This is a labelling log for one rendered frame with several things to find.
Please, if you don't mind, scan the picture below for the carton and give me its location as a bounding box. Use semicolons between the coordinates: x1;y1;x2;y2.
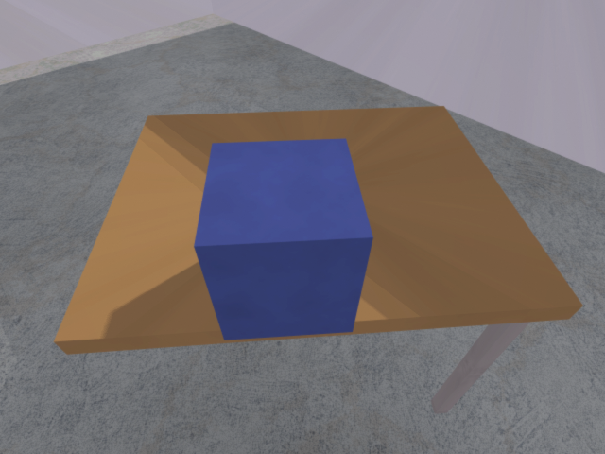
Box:
194;138;373;341

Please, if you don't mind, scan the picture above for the table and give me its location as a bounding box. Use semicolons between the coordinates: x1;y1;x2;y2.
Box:
54;106;583;414

